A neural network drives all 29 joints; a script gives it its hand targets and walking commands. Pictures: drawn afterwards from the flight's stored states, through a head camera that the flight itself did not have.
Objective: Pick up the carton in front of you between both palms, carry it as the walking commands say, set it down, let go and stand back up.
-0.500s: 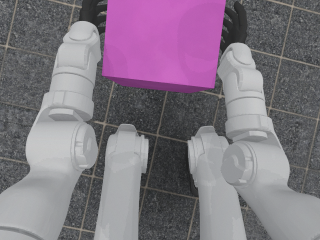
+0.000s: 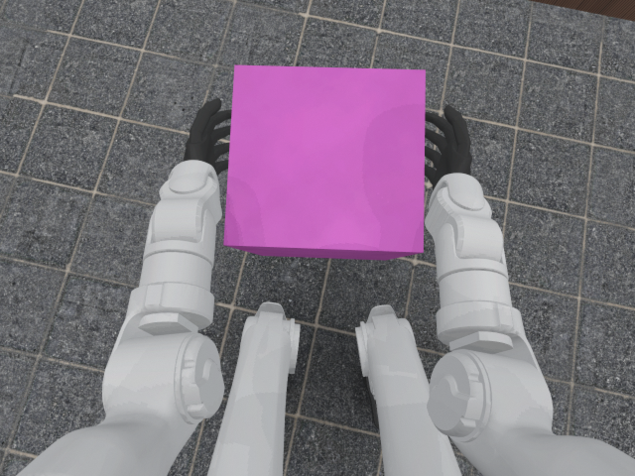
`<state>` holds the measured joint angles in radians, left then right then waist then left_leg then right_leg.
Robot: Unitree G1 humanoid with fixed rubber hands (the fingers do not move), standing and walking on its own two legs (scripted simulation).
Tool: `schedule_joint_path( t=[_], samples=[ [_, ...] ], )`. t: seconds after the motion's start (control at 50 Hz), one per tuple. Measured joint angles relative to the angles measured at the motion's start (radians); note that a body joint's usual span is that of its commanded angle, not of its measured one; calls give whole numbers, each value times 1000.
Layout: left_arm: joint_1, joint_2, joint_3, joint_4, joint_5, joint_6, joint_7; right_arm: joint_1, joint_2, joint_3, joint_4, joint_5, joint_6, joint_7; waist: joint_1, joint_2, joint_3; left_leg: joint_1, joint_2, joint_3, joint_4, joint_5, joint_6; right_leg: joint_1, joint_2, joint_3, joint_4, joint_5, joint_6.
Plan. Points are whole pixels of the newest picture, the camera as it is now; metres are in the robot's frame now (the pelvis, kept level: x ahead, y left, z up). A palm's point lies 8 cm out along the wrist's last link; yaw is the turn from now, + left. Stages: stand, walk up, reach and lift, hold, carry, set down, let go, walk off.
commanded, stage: reach and lift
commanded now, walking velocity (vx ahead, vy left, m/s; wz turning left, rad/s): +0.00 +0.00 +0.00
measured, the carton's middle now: (325, 183) +0.46 +0.01 -0.13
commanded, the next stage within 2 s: none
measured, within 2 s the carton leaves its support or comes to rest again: neither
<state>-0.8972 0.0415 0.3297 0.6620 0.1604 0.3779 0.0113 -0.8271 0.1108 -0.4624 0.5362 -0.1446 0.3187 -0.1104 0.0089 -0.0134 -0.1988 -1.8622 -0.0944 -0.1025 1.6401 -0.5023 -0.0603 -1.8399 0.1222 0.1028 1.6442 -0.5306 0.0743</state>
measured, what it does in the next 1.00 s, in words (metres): rises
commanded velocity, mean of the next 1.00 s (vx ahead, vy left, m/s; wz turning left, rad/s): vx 0.00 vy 0.00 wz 0.00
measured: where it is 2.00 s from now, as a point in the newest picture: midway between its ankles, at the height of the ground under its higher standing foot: (324, 398)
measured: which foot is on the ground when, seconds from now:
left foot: down 0.00-1.00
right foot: down 0.00-1.00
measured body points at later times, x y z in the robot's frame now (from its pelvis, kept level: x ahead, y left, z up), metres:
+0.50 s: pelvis +0.05 +0.00 +0.14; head +0.17 +0.00 +0.58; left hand +0.42 +0.16 +0.09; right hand +0.42 -0.14 +0.10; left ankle +0.09 +0.13 -0.50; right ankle +0.09 -0.13 -0.50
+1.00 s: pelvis +0.09 -0.01 +0.24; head +0.08 -0.01 +0.69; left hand +0.38 +0.15 +0.24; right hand +0.40 -0.15 +0.25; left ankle +0.09 +0.13 -0.50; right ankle +0.09 -0.13 -0.50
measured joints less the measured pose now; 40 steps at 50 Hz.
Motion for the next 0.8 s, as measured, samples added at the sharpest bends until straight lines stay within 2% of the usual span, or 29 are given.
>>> schedule_joint_path(
  t=[0.08, 0.2, 0.34, 0.56, 0.8],
  samples=[
    [55, -13, -8, -11, -15, 4, 4, 58, 7, 20, -6, 7, -1, -3, -8, -1, -16, 107, -2, -9, -60, -4, 0, 108, -6, -3, -60, -5, -9],
    [128, -47, 8, 36, 28, -12, 2, 129, 19, 9, 45, -23, -10, 13, -16, 1, -39, 279, 1, -20, -188, 9, 5, 282, -11, 0, -192, 11, -19],
    [242, -79, -1, 28, 39, -45, 4, 236, 32, 36, 48, -28, -40, 21, -13, 8, -46, 469, 8, -20, -344, 39, 13, 468, -18, 15, -345, 42, -27],
    [406, -120, -15, -39, 33, -49, 4, 377, 50, 87, 10, -38, -39, 34, -4, 9, -3, 822, 18, -28, -596, 89, 20, 815, -34, 30, -588, 91, -43],
    [610, -163, -70, -174, 37, 20, 13, 542, 46, 180, -74, -31, 36, 49, -9, 6, 62, 1263, 38, -48, -942, 187, 27, 1255, -55, 35, -930, 188, -62]
  ],
)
